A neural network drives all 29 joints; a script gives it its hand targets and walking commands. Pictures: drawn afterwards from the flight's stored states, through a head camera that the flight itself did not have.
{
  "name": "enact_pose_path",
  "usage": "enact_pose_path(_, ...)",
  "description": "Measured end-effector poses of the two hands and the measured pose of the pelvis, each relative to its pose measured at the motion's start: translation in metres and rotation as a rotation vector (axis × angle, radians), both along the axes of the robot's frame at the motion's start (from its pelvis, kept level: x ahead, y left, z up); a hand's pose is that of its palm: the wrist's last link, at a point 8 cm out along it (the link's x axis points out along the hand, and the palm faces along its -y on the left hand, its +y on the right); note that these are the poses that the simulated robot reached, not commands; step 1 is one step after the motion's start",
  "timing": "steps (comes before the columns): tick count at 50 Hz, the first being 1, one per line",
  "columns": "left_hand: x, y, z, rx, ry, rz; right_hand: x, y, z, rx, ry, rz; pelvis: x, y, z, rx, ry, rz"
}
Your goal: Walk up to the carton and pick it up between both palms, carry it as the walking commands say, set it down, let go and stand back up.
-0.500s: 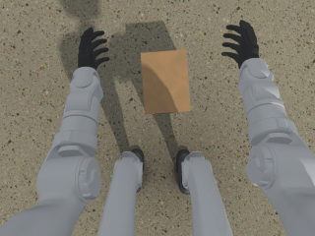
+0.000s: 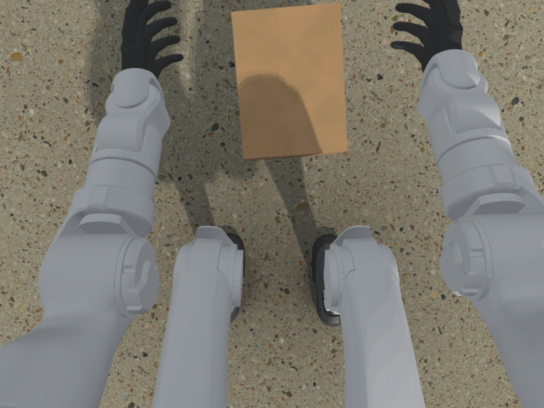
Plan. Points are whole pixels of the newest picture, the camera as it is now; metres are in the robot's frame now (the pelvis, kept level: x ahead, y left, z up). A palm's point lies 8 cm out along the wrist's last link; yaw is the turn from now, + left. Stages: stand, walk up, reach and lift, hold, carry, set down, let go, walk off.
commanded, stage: reach and lift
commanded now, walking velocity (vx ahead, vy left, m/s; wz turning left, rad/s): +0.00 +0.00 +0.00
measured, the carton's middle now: (288, 92) +0.54 -0.02 -0.39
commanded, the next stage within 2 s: none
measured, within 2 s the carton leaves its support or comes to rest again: neither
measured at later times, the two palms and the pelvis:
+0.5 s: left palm (178, 97) +0.51 +0.16 -0.28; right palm (394, 89) +0.52 -0.19 -0.28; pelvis -0.01 +0.00 -0.08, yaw +0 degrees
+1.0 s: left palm (177, 96) +0.51 +0.17 -0.30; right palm (388, 94) +0.51 -0.19 -0.31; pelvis -0.01 +0.00 -0.11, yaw +0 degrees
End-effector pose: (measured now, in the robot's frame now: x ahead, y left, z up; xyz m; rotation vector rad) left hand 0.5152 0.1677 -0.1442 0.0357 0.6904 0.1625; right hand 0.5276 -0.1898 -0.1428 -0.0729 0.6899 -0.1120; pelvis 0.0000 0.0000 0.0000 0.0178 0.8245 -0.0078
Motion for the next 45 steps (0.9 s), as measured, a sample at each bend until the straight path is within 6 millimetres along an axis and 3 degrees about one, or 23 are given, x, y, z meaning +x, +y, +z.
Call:
enact_pose_path(14,-0.002,-0.003,-0.083,-0.003,0.036,-0.017,-0.003,0.002,-0.085,0.009,0.032,-0.003,-0.007,0.0,-0.057,0.003,-0.065,0.001)
enact_pose_path(22,-0.007,-0.007,-0.127,-0.005,0.076,-0.033,-0.01,0.002,-0.128,0.016,0.063,0.003,-0.01,0.001,-0.08,0.001,-0.13,0.001)
enact_pose_path(33,-0.003,-0.006,-0.148,-0.001,0.119,-0.045,-0.011,0.005,-0.153,0.022,0.107,0.019,-0.006,0.0,-0.096,0.005,-0.18,-0.001)
enact_pose_path(45,0.0,0.004,-0.154,0.017,0.113,-0.04,-0.014,0.004,-0.166,0.018,0.105,0.029,-0.007,0.001,-0.106,0.004,-0.212,-0.002)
